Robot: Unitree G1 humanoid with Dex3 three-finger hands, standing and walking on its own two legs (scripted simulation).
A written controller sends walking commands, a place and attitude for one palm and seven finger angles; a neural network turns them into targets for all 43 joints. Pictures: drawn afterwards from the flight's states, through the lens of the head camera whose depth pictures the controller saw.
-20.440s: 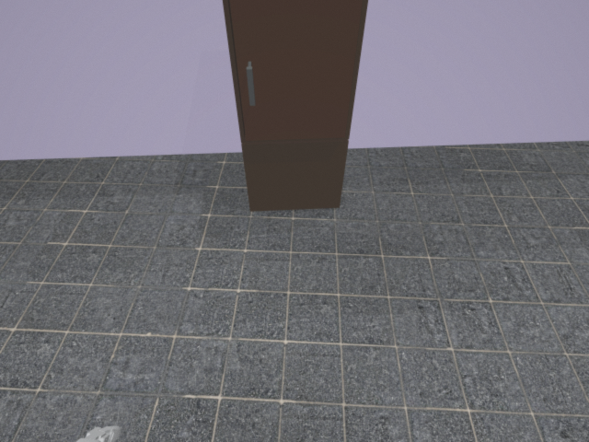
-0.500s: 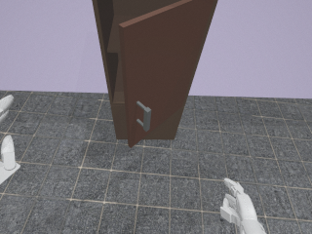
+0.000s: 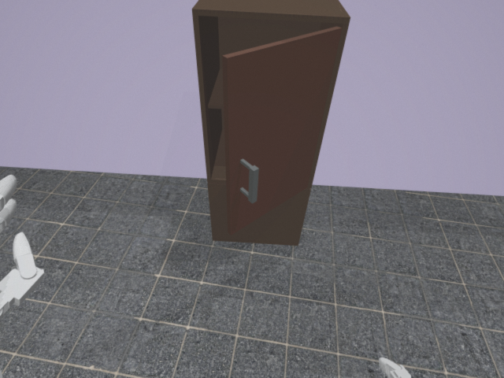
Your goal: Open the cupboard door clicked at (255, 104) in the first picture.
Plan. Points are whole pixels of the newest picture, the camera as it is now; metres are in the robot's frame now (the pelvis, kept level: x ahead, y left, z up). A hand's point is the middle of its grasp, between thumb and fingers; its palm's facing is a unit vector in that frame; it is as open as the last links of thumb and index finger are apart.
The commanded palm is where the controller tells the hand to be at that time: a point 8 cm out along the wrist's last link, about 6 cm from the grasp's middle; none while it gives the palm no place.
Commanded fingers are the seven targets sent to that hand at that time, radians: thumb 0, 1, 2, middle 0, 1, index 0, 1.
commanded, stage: stop stepping back and stand still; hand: left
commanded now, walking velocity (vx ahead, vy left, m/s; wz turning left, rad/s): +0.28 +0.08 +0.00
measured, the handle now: (248, 181) +0.67 +0.06 -0.10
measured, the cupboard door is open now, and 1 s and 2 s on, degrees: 43 43 43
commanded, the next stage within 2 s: let the arm hang, fingers relaxed in 0.38 s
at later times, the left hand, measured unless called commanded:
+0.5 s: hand (19, 294) +0.17 +0.29 +0.14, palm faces +0.45 -0.78 -0.44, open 7.4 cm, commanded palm none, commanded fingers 0.00 0.90 0.90 -0.20 -0.30 -0.20 -0.30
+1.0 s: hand out of the picture -0.07 +0.22 -0.17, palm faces +0.09 -0.96 -0.25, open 7.1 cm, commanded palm none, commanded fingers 0.00 0.90 0.90 -0.20 -0.30 -0.20 -0.30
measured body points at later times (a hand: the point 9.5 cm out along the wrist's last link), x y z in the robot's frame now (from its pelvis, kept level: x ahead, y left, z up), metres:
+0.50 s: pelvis -0.02 +0.02 -0.01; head -0.03 +0.03 +0.44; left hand +0.14 +0.33 +0.17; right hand +0.12 -0.22 -0.10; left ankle -0.01 +0.12 -0.74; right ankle -0.03 -0.09 -0.74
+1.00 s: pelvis -0.03 +0.02 +0.00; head -0.01 +0.02 +0.45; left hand -0.07 +0.27 -0.15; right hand -0.01 -0.23 -0.15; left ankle -0.01 +0.12 -0.74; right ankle -0.02 -0.09 -0.74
